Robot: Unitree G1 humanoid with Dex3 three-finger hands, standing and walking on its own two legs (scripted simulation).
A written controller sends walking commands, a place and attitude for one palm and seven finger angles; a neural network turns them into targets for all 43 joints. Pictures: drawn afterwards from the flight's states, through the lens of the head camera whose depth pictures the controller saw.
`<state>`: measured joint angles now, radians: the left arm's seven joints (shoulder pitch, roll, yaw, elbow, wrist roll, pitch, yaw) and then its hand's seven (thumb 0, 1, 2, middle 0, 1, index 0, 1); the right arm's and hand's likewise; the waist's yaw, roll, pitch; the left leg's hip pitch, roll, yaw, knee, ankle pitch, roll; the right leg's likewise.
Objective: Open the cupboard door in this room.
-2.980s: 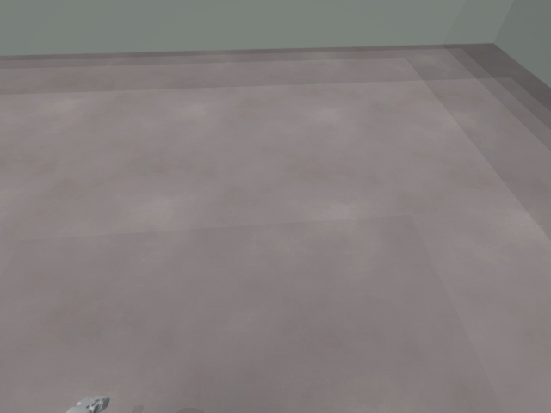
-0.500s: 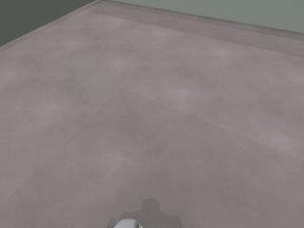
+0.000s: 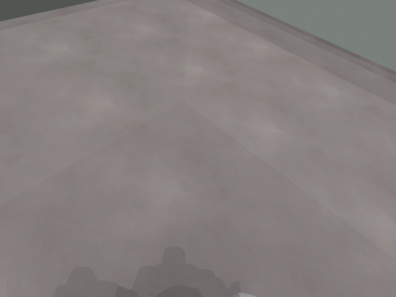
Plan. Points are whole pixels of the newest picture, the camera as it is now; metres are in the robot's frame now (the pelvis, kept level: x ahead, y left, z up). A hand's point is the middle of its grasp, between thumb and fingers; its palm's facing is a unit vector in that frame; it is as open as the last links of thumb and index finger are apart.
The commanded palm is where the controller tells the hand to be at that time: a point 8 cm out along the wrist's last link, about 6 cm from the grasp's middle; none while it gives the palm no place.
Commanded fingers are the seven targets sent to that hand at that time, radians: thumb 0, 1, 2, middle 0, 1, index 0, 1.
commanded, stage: turn or walk to find it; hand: left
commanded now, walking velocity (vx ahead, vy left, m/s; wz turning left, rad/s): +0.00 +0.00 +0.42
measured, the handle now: out of the picture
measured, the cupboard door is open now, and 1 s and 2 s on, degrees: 0 0 0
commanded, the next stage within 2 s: none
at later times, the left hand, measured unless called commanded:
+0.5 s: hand out of the picture +0.01 +0.15 -0.15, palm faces +0.23 -0.93 -0.27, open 7.4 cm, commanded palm none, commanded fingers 0.00 0.90 0.90 -0.20 -0.30 -0.20 -0.30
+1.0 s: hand out of the picture -0.11 +0.20 -0.17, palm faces +0.46 -0.85 -0.26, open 7.4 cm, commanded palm none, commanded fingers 0.00 0.90 0.90 -0.20 -0.30 -0.20 -0.30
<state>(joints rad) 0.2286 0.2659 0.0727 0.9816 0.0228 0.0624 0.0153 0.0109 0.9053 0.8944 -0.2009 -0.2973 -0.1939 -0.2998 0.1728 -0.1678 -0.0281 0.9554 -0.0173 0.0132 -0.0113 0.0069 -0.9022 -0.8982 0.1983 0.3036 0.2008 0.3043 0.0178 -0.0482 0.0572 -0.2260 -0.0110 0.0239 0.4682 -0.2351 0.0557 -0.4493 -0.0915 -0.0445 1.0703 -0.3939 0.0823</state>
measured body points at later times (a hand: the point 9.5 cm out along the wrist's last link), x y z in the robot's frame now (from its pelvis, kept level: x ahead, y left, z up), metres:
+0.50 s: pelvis -0.03 -0.05 +0.00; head -0.01 -0.07 +0.45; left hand +0.00 +0.20 -0.13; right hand +0.05 -0.30 -0.16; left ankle -0.07 +0.09 -0.66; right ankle -0.02 -0.14 -0.74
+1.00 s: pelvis -0.06 -0.02 +0.00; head -0.04 +0.01 +0.45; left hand -0.13 +0.25 -0.15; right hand +0.13 -0.19 -0.14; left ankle -0.09 +0.09 -0.74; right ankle -0.02 -0.16 -0.68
